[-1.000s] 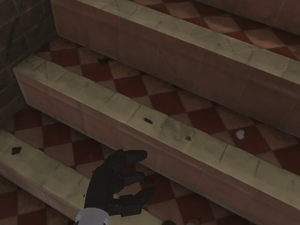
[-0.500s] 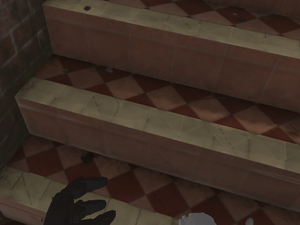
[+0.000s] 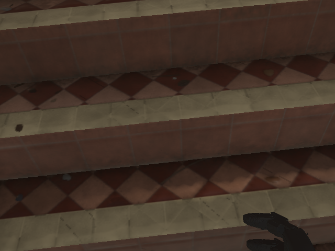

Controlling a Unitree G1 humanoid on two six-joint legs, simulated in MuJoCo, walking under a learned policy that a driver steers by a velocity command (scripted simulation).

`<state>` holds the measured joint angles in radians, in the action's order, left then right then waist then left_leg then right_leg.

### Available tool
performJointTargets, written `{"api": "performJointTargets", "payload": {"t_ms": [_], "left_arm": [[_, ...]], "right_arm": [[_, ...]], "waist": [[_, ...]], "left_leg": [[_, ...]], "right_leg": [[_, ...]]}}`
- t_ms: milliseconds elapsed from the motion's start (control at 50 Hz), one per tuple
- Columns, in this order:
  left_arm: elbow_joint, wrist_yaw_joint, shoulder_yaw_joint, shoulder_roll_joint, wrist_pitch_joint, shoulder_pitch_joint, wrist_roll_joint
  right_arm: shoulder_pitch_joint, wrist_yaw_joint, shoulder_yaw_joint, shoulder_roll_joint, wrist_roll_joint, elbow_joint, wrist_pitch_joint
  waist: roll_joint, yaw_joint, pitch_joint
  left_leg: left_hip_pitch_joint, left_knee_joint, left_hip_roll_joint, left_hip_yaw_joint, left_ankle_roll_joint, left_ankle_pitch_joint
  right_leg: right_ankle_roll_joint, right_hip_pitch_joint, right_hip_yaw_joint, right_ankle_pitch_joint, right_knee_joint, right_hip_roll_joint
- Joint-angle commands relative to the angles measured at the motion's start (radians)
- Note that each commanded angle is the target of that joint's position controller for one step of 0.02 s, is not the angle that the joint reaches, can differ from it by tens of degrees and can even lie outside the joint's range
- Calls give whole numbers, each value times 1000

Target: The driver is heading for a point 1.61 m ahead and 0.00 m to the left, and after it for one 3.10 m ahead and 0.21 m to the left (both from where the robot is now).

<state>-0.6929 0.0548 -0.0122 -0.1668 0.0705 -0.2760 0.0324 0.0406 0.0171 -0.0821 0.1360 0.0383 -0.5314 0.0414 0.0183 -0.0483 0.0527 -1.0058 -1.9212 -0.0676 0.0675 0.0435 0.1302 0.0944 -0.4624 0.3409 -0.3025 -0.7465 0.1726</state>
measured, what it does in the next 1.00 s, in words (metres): steps to the left: left foot, then right foot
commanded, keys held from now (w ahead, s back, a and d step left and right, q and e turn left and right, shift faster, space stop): e+shift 0.20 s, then shift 0.12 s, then q+shift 0.68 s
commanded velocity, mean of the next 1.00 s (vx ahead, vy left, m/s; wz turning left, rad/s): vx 0.03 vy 0.00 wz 0.03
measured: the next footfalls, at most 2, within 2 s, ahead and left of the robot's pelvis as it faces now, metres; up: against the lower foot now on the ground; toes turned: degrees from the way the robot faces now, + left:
left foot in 0.14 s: +0.04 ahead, +0.19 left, +0.00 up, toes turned -10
right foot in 0.52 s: +0.05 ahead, -0.06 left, +0.00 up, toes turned -16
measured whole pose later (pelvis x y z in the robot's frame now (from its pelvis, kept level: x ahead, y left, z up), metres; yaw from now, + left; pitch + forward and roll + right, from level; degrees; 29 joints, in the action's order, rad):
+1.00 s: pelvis -0.01 +0.12 -0.02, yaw +8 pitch +1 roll -1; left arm -0.58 0.05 0.05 -0.24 0.04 -0.03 -0.02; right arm 0.27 0.02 0.04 0.22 0.06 -0.59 -0.05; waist -0.06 0.06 0.00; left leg -0.44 -0.88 0.03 0.00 -0.01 0.47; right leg -0.11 -0.55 -0.06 -0.57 -1.25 -0.15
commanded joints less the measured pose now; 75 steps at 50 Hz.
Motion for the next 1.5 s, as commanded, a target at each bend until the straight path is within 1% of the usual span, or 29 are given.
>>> {"api": "performJointTargets", "payload": {"t_ms": [20,100,120,140,160,180,220,280,420,480,540,640,680,720,800,880,920,960,980,1020,1080,1140,1200,1240,1300,1340,1360,1400,1500], "left_arm": [[205,45,57,-172,-13,241,-23],[210,68,75,-153,-1,212,-77],[172,42,76,-65,-16,41,-104],[198,11,54,-21,-51,77,-97],[181,-37,57,-17,-93,-22,-73],[150,-61,67,-78,-120,-89,-93],[198,-58,61,-154,-75,155,-97],[315,-70,14,-107,-35,378,-95],[174,-36,-9,10,-41,257,-69],[150,-45,8,-43,-64,300,-54],[178,-31,28,-142,-50,318,-28],[211,8,55,-102,-19,223,-28],[249,33,41,-85,-35,214,9],[248,63,35,-113,-58,368,-13],[220,58,55,-153,-88,427,-23],[172,9,88,-190,-51,289,-47],[165,-14,64,-98,-39,233,-68],[220,-7,69,-94,-32,251,-44],[218,-6,66,-86,-44,301,-56],[226,-14,51,-46,-83,362,-69],[201,-11,41,-63,-77,255,-36],[106,-12,19,3,-63,159,-56],[86,-10,32,-12,-47,192,-52],[91,-7,61,-77,-50,167,-54],[75,-17,86,-130,-55,134,-52],[103,-13,119,-238,-55,53,-34],[104,-17,123,-231,-66,-48,-11],[95,-7,118,-242,-90,-31,-39],[71,-6,92,-178,-114,-78,-62]], "right_arm": [[38,19,49,100,-20,69,-15],[120,18,111,137,-50,4,-72],[87,10,119,162,-48,-27,-62],[45,12,112,173,-27,-59,-52],[130,41,115,163,8,-62,-59],[203,57,134,188,55,-23,-71],[94,80,143,181,39,58,-84],[151,104,132,174,-12,36,-131],[251,58,114,110,-20,-77,-75],[325,30,154,223,-39,-118,-75],[271,15,155,187,-18,-81,-40],[239,48,155,128,-41,-111,-60],[231,62,182,191,-50,-101,-82],[215,66,176,162,-33,-36,-96],[300,49,122,98,-1,-14,-106],[247,4,134,135,-50,-20,-105],[276,15,160,168,-2,-68,-107],[331,8,200,333,35,25,-83],[308,3,213,388,54,59,-60],[186,26,195,339,16,68,-67],[94,65,126,199,18,76,-113],[109,54,78,84,45,39,-109],[131,37,97,119,67,-14,-75],[85,48,118,157,40,1,-72],[196,59,145,191,-7,-31,-79],[143,67,131,136,3,10,-50],[49,65,132,140,-23,6,-34],[45,22,116,94,-28,6,11],[17,5,72,59,-5,-5,31]], "waist": [[-147,93,51],[-280,111,38],[-77,5,84],[125,4,-4],[278,-39,95],[218,-15,250],[31,18,47],[75,70,-97],[130,57,109],[104,76,32],[-33,86,130],[-241,17,108],[-252,-3,127],[-225,112,47],[-111,213,49],[-139,125,82],[43,72,17],[354,102,64],[258,146,152],[116,101,-37],[113,29,-56],[90,26,11],[161,62,-6],[165,66,-46],[27,103,-68],[-339,61,56],[-322,-36,129],[-124,4,79],[-138,-2,15]], "left_leg": [[105,288,22,126,38,103],[636,1390,64,-33,9,195],[755,1601,174,196,-22,2],[872,1538,218,90,17,-783],[1197,1241,423,241,-66,-1682],[1236,1221,551,318,-144,-1785],[977,1378,499,295,-324,-822],[831,1499,330,157,-326,-475],[974,1542,278,-8,-231,-922],[1039,1516,253,27,-225,-826],[774,1459,188,45,-181,-364],[369,1040,89,-12,-30,371],[306,315,78,6,93,603],[218,-55,140,80,104,516],[451,524,184,-21,79,282],[623,1130,172,-198,-50,168],[654,1333,78,-180,-106,101],[884,1387,360,464,-353,-695],[842,1524,429,651,-428,-288],[740,1603,348,576,-352,366],[659,1501,285,378,-345,284],[639,1506,263,189,-274,256],[543,1588,295,94,-276,172],[642,1520,305,75,-267,127],[716,1337,263,25,-192,133],[425,900,63,-87,-21,316],[281,540,1,-1,23,458],[102,241,48,80,24,293],[43,134,35,-37,-6,155]], "right_leg": [[140,135,449,-217,273,-202],[21,76,263,179,139,-135],[-63,125,96,-32,-175,-27],[-119,-49,-25,-201,-394,64],[-176,-454,-16,-443,-793,111],[-230,-530,-31,-450,-1043,39],[-281,-570,-131,-331,-1179,-149],[-294,-493,-235,-229,-886,-186],[-202,72,-353,-75,-36,-213],[-165,142,-384,150,288,-163],[-102,457,-279,736,174,-328],[117,463,-128,447,269,-536],[241,321,-11,424,376,-695],[146,176,-142,260,417,-657],[48,158,-497,536,297,-461],[48,285,-511,291,249,-513],[-31,239,-553,126,-19,-454],[-241,-278,-445,-463,-685,-250],[-258,-349,-286,-406,-914,-213],[-227,-467,-217,-167,-931,-239],[-231,-403,-287,76,-937,-208],[-206,-221,-294,127,-658,-259],[-163,93,-429,44,-284,-231],[-136,49,-416,-11,-62,-226],[-92,35,-329,138,197,-224],[155,258,203,448,330,-453],[279,352,409,36,446,-499],[208,366,414,-504,507,-459],[200,334,178,-272,463,-328]]}}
